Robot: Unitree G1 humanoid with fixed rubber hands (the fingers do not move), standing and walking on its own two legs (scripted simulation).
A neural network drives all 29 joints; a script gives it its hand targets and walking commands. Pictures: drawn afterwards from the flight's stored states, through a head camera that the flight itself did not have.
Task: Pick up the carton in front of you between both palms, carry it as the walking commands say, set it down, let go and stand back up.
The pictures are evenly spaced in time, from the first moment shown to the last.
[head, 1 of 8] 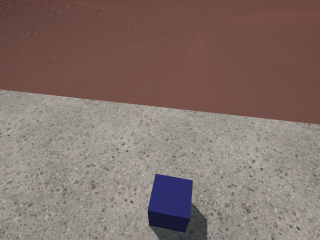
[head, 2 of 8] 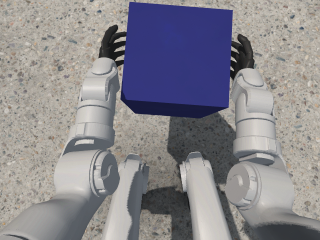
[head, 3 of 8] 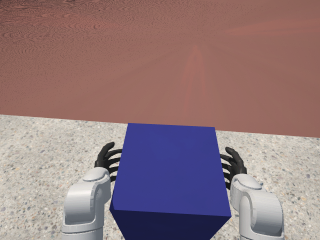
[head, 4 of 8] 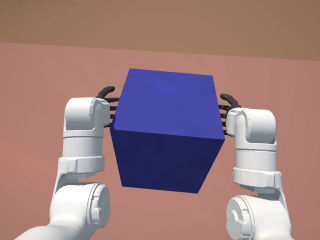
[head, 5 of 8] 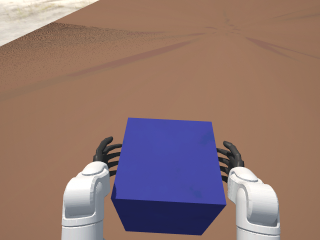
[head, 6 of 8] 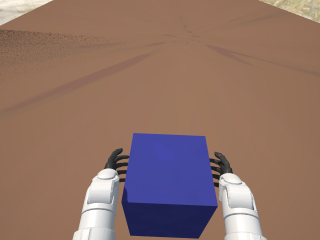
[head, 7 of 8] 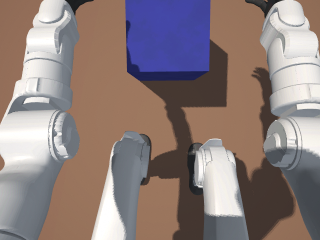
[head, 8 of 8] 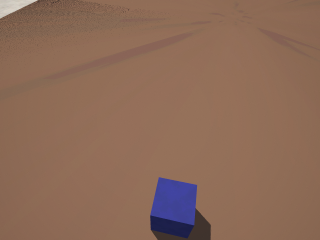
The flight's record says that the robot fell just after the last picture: no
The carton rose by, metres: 1.21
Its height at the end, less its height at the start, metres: +0.49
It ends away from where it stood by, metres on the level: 5.61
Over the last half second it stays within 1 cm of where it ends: yes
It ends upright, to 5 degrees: yes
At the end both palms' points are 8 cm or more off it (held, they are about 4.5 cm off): yes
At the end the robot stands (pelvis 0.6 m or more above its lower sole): yes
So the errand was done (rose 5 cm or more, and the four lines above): yes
